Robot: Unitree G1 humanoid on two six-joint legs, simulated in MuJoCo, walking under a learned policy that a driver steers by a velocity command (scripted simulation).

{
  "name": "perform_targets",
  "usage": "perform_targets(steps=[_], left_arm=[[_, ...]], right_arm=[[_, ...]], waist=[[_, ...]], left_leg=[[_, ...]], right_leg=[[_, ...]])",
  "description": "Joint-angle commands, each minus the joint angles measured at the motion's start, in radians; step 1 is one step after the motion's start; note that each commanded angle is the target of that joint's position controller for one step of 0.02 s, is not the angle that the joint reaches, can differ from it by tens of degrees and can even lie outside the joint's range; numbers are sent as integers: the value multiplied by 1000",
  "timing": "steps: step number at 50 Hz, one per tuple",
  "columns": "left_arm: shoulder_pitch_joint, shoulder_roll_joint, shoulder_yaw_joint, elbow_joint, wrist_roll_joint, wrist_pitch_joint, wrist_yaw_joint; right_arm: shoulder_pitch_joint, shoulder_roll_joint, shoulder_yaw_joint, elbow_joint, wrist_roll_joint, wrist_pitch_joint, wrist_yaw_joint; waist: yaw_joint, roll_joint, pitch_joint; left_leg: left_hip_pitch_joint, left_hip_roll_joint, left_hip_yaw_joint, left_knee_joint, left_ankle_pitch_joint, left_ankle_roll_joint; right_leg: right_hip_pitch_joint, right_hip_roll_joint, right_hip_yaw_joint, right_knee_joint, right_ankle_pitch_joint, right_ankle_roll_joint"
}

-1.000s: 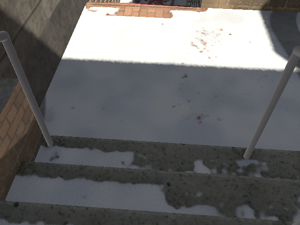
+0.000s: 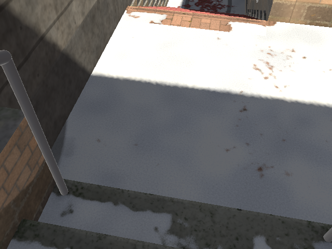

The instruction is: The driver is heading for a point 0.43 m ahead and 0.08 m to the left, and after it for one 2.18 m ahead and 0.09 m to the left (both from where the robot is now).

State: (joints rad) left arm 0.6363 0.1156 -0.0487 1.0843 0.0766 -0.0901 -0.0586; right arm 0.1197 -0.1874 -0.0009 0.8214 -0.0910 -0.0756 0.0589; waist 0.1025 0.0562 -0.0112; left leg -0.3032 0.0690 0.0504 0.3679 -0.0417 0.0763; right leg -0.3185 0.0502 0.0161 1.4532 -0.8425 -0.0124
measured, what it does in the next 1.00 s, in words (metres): goes down: right foot 0.16 m lower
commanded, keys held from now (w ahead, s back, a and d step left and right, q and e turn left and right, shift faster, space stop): w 1.00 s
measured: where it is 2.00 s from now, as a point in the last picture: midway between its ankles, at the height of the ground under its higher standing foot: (191, 169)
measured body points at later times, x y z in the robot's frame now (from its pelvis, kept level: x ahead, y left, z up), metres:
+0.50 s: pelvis +0.27 -0.03 -0.12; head +0.28 -0.04 +0.33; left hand +0.47 +0.16 -0.22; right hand +0.10 -0.19 -0.26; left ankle +0.07 +0.09 -0.75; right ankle +0.42 -0.14 -0.85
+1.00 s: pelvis +0.54 -0.04 -0.24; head +0.55 -0.03 +0.21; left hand +0.36 +0.10 -0.38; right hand +0.75 -0.22 -0.35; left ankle +0.75 +0.11 -0.93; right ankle +0.39 -0.14 -0.91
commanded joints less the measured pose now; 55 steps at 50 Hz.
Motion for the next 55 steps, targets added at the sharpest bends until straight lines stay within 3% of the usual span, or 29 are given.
perform_targets(steps=[1, 2, 4, 5, 6, 7, 10, 12, 14, 17, 23, 25, 26, 27, 28, 29, 30, 31, 32, 33, 34, 36, 40, 42, 44, 47, 51, 54, 55], left_arm=[[50, 94, 26, -70, -35, 5, -50], [-94, 105, 30, -156, -36, -11, -25], [-160, 108, 25, -170, 10, -23, 31], [-197, 86, 24, -166, 12, -14, 38], [-239, 61, 18, -172, 15, -8, 35], [-269, 88, 30, -163, 21, 0, 28], [-228, 65, 22, -161, 50, 13, 7], [-383, 87, 18, -205, 44, 10, 0], [-417, 87, 10, -197, 34, 15, -6], [-504, 155, 21, -264, 37, 39, -20], [-704, 152, 9, -321, 22, 31, -15], [-583, 186, 34, -231, -1, 23, -4], [-342, 244, 71, -147, -11, 5, 5], [3, 314, 110, -54, -8, -1, 2], [162, 407, 137, -33, -10, 11, -16], [218, 394, 143, -7, 24, 25, -21], [99, 389, 156, -27, 16, 27, -18], [-31, 296, 129, -61, 8, 27, -18], [-187, 185, 85, -106, 29, 24, -15], [-236, 164, 71, -111, 35, 17, -13], [-289, 75, 40, -137, 23, -15, 14], [-228, 117, 43, -110, -31, -45, 31], [-92, 123, 35, -28, 30, -57, 25], [65, 87, 16, 27, 13, -52, 49], [52, 81, -3, 19, 23, -36, 39], [-24, 96, -13, -14, 34, -31, 21], [130, 120, 7, 41, 5, -23, 64], [87, 166, 37, 43, -5, 12, 42], [25, 194, 46, 30, 10, 23, 19]], right_arm=[[622, -238, -89, 147, -16, 28, 29], [476, -263, -93, 130, 11, 17, 29], [243, -19, -9, 57, -4, -21, 18], [219, 7, 1, 60, -13, -39, 3], [222, 29, 3, 62, 18, -61, -17], [292, 3, 7, 88, 45, -61, -27], [400, -53, -1, 152, -11, -60, -27], [532, 15, 25, 215, 5, -68, -55], [527, 17, 44, 224, -5, -53, -45], [487, -4, 56, 227, -16, -50, -22], [595, -59, 31, 263, 11, -18, -70], [585, -81, 16, 283, 5, 6, -53], [549, -118, 4, 273, 0, 16, -20], [602, -61, 24, 312, -57, 22, 31], [769, 70, 36, 317, 1, 13, 58], [591, -29, 14, 221, 36, -1, 77], [385, -63, 6, 111, 65, -16, 67], [296, -109, -8, 101, 59, -27, 34], [332, -47, 9, 110, 37, -30, 9], [291, -24, 4, 97, 38, -28, -4], [260, 21, 17, 79, -2, -27, -13], [254, 9, 8, 106, -21, -8, 8], [198, 0, 29, 75, -22, 4, 22], [23, -32, 29, 31, -28, 5, 12], [-52, -19, 45, 19, -18, 4, 15], [-81, -108, 28, -19, -29, 18, 22], [-283, -70, 46, -83, -9, 13, 22], [-164, -105, 25, 1, 4, 2, 15], [66, -153, -6, 75, 14, -8, 3]], waist=[[-263, 85, -214], [-216, 69, -13], [-84, -92, 56], [-70, -63, 137], [-88, -64, 128], [-109, -35, 118], [-96, -30, 34], [-179, -62, 69], [-161, -49, 67], [-139, -51, 144], [-265, -21, 178], [-219, -61, 134], [-97, -120, 60], [30, -164, -88], [-3, -366, -415], [70, -263, -374], [81, -241, -210], [38, -73, -67], [-69, 22, 4], [-125, -28, 97], [-163, -50, 130], [-122, -57, 98], [-100, -54, 69], [-5, -43, 103], [-13, -53, 93], [-37, -75, 143], [91, -84, 188], [43, -50, 144], [-77, -10, 94]], left_leg=[[862, 326, -379, 217, 527, 308], [627, 367, -530, 51, -184, 302], [177, 277, -392, -57, -187, 221], [8, 252, -347, -120, -131, 236], [-65, 188, -257, -155, -150, 230], [-44, 179, -259, -157, -205, 252], [-36, 146, -242, 20, 8, 261], [234, 183, -294, 104, -15, 250], [-84, 85, -189, 143, -162, 206], [-218, 121, -240, 160, -282, 206], [92, 118, -280, 369, -224, 138], [127, 89, -245, 527, -123, 94], [32, 25, -153, 742, -18, 61], [-269, -8, -120, 1056, -116, -21], [-463, -120, -48, 1578, -796, -81], [-696, -133, -87, 1760, -824, -92], [-959, -86, -68, 1727, -763, -71], [-925, -16, -78, 1625, -617, -48], [-731, 49, -156, 1359, -378, -8], [-586, 80, -155, 1250, -340, 5], [-487, 132, -187, 968, -115, 41], [-385, 85, -108, 704, 94, 17], [-573, 111, -209, 599, 329, -30], [-859, 116, -210, 433, 413, -56], [-469, 77, -112, 307, 655, -34], [-305, 59, -94, 362, 538, -26], [-337, 40, -48, 56, 333, -50], [-67, 34, -29, -80, 317, -36], [194, 16, 11, -132, 422, -12]], right_leg=[[-762, 21, 94, 605, 100, -31], [-960, -56, 81, 553, 293, -45], [-692, -192, 156, 69, 740, -78], [-597, -233, 141, -50, 777, -80], [-508, -233, 106, -287, 872, -86], [-507, -215, 69, -368, 878, -69], [-468, -196, 62, -418, 968, -38], [-773, -234, 138, -651, 1224, -8], [-430, -192, 51, -763, 1473, -26], [-327, -181, 60, -713, 1355, -52], [-249, -157, -4, -1092, 1087, -35], [-49, -165, -13, -1227, 1178, -46], [253, -119, -101, -1250, 1253, -62], [741, -222, -26, -1066, 1526, -166], [1157, -410, 103, -717, 2006, -373], [1170, -445, 249, -746, 2007, -403], [1034, -495, 338, -893, 1428, -405], [715, -473, 316, -993, 1100, -366], [412, -420, 216, -1045, 1040, -306], [120, -416, 211, -1098, 1052, -319], [-31, -324, 144, -1156, 994, -266], [-119, -275, 105, -1203, 869, -321], [53, -293, 186, -1012, 895, -316], [300, -318, 277, -942, 778, -312], [-26, -216, 158, -927, 647, -272], [-188, -210, 176, -900, 465, -264], [116, -210, 198, -766, 534, -214], [147, -193, 170, -604, 695, -179], [71, -166, 120, -422, 786, -148]])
